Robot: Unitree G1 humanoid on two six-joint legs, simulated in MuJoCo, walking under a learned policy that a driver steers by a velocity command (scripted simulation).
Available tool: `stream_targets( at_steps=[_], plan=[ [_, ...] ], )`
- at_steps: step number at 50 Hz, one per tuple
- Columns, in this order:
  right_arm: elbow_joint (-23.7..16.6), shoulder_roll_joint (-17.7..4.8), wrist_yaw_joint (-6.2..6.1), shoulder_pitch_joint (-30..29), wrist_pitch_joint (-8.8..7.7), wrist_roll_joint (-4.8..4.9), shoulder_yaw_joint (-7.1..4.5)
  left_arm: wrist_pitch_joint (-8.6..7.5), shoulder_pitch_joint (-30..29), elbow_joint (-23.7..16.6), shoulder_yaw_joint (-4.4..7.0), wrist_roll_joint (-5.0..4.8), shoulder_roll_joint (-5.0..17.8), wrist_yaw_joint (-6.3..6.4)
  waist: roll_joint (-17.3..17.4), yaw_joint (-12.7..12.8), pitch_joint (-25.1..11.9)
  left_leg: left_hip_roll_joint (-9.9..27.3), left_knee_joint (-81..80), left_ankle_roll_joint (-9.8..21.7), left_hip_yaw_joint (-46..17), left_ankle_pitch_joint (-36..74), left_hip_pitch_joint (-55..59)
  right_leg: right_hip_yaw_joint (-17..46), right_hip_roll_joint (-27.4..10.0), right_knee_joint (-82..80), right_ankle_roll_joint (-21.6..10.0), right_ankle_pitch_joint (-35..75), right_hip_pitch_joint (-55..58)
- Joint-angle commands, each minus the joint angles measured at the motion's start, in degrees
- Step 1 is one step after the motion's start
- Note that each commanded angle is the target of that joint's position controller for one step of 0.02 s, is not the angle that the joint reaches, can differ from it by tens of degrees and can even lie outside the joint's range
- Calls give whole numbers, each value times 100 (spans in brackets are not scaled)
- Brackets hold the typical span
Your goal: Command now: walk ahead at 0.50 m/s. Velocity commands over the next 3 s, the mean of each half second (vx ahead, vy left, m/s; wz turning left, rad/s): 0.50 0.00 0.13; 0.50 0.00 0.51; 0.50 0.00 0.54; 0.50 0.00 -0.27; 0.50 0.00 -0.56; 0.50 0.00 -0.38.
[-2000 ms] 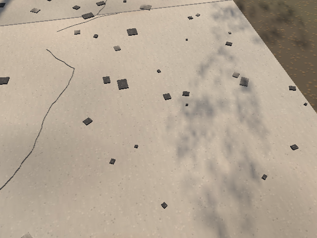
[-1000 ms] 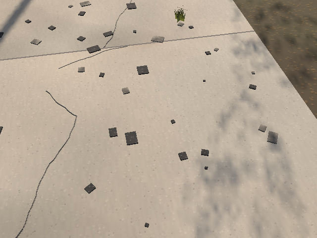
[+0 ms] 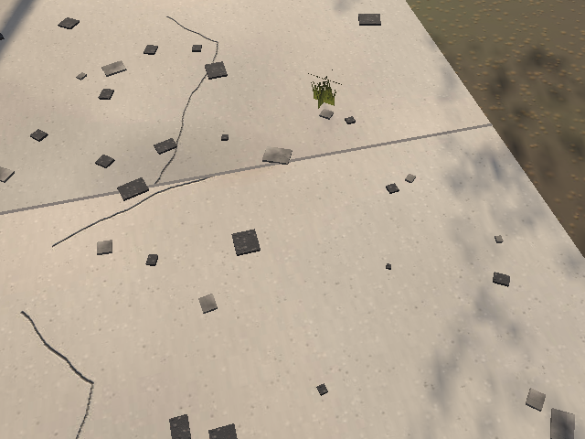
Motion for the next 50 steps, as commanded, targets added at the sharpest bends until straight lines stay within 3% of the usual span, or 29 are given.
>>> stream_targets(
  at_steps=[1,2,4,6,11,18,21,23,24,25,26,27,28,29,30,32,35,40,46,48,50],
  plan=[
    [-386,-377,59,21,5,-125,-112,-71,700,102,61,-63,328,22,-319,74,-66,580,341,1,-320,484,-1635,2124,-1690,-2028,-669,109,1116],
    [-331,-263,99,137,80,-165,-96,-110,799,184,31,-56,260,45,-374,-17,-78,608,193,-56,-276,567,-1421,1836,-1542,-2103,-588,358,948],
    [-371,-239,156,51,165,-177,-111,-196,1149,331,48,-70,400,64,-377,-69,-108,616,18,-142,-151,748,-1485,1553,-1443,-2164,-607,985,967],
    [-528,-285,182,-401,219,-170,-123,-219,1355,397,69,-79,547,68,-378,-39,9,703,-289,-238,-55,1108,-1887,1351,-1378,-2298,-602,1107,1062],
    [-936,-308,202,-1623,227,-102,-91,-193,1898,517,8,-84,501,77,-413,243,190,707,-1562,-403,166,1941,-2419,1028,-1223,-2346,-467,1772,1522],
    [-1253,-257,209,-2477,168,-69,-5,-192,2367,726,-11,25,522,192,-488,454,323,356,-2810,-54,362,1932,-2293,427,-1523,-2090,-398,2668,2590],
    [-1195,-351,174,-2104,117,-100,-69,-178,2137,712,18,43,658,262,-569,187,78,-13,-3082,284,622,1283,-1529,89,-1624,-1237,-274,4650,2852],
    [-828,-524,122,-930,61,-133,-199,-107,1967,665,58,33,817,271,-542,-307,-590,-418,-3514,560,799,1194,-214,-152,-1521,474,-151,5402,2744],
    [-590,-816,93,-77,30,-228,-324,-98,1851,534,49,-12,831,269,-412,-669,-1039,-26,-3660,822,181,1265,1135,-265,-1412,1799,-17,4331,1750],
    [-609,-1512,38,539,43,-300,-530,-131,2049,200,-32,-204,447,182,715,-666,-1766,1658,-3808,1678,-2438,1275,2939,-487,-601,4211,285,1356,-377],
    [-580,-1501,100,279,135,-96,-527,-170,1853,95,41,-109,643,130,681,-443,-1963,2192,-4640,2020,-4294,1612,3168,476,100,5189,314,-1842,-1522],
    [-638,-1388,112,-229,170,13,-492,-199,1296,-109,59,-32,689,96,260,-251,-1090,1955,-4737,1806,-3409,1242,2465,879,-365,5150,255,-1365,-2043],
    [-706,-1065,115,-562,168,12,-413,-255,1045,-199,51,-46,689,72,-62,-116,-567,1760,-4950,1563,-2829,1442,1671,856,-581,4719,268,-910,-1956],
    [-735,-865,99,-752,155,7,-355,-233,1005,-209,62,-25,638,75,-248,94,-235,1468,-5100,1322,-2380,1834,1051,851,-732,4256,313,-754,-1687],
    [-725,-725,65,-827,128,44,-304,-133,1059,-241,55,63,587,80,-191,279,-137,1190,-5187,1151,-2004,2166,600,853,-829,3906,411,-707,-1357],
    [-711,-783,45,-674,33,61,-297,60,1093,-294,40,150,476,43,-39,368,-231,953,-5242,1111,-1693,2626,332,765,-833,3543,579,-655,-1089],
    [-699,-1033,35,-334,3,67,-352,174,508,-577,47,144,503,11,67,264,-127,775,-5384,1062,-1568,2698,285,642,-853,2893,793,-144,-1447],
    [-714,-1045,29,320,61,52,-352,207,-631,-1049,35,102,579,-24,222,-167,-89,706,-5280,786,-1779,2891,1004,662,-738,1785,909,747,-2085],
    [-806,-1144,-54,703,98,-40,-368,115,-1536,-1533,-65,39,624,-73,329,-432,-59,809,-4757,815,-2102,3643,1773,688,-419,766,790,712,-2092],
    [-901,-1241,-101,547,95,-58,-398,57,-1378,-1589,-60,12,736,-64,403,-275,-90,864,-4524,672,-2242,3886,1747,774,-340,327,673,570,-1541],
    [-1050,-1377,-87,135,74,-61,-433,-6,-515,-1380,13,-16,946,9,436,158,-377,718,-3899,403,-2195,4686,1276,698,-85,-65,492,186,-60]
  ],
)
